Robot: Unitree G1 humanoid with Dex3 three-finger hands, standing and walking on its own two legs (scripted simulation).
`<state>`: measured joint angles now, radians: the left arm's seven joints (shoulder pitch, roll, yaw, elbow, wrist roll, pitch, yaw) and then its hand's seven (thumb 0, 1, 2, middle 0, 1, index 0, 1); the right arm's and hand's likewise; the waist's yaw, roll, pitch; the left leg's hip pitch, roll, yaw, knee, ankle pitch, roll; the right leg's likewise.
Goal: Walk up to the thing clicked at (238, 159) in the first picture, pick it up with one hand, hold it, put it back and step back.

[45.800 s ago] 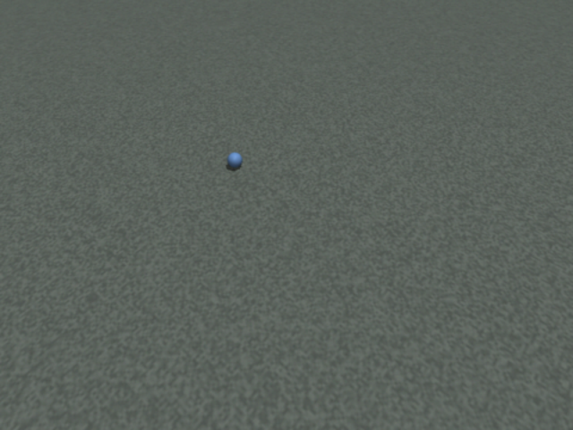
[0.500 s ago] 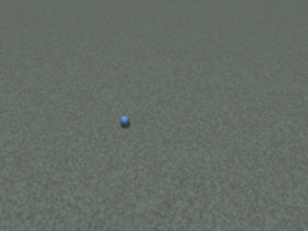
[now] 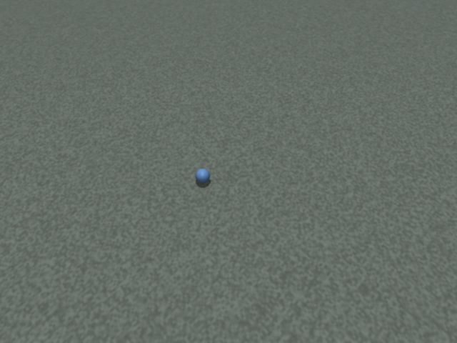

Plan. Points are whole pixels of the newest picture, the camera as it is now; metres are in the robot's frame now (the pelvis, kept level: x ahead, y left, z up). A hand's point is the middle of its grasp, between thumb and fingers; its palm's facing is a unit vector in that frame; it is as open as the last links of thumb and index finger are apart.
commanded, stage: step back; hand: left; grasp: from above
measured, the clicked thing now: (202, 175) +1.02 +0.17 -0.72
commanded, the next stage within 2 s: stand in 0.10 s
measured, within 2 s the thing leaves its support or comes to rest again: neither
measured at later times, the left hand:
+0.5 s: hand out of the picture +0.10 +0.26 -0.14, palm faces -0.03 -0.94 -0.33, open 7.4 cm
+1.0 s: hand out of the picture +0.09 +0.24 -0.13, palm faces -0.05 -0.94 -0.35, open 7.4 cm
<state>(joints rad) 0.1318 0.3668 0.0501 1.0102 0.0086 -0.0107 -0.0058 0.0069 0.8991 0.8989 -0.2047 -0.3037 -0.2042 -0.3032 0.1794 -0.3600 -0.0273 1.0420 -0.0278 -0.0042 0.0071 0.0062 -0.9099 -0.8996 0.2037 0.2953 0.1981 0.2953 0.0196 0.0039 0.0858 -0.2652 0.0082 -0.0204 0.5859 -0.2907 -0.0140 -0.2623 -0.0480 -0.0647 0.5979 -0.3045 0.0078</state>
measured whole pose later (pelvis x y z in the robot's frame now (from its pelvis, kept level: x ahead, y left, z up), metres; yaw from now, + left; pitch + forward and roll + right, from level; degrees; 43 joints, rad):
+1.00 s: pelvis +0.01 -0.01 +0.02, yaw -1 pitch -2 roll +0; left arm 0.10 0.35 0.00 1.15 0.01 -0.02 -0.01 0.01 0.90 0.90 -0.20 -0.30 -0.20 -0.30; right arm 0.11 -0.35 0.00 1.16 -0.01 -0.01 0.02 0.01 -0.91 -0.90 0.20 0.30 0.20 0.30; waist -0.01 0.01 0.04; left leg -0.12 0.03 -0.01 0.31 -0.16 -0.03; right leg -0.13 -0.02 -0.06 0.32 -0.17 0.00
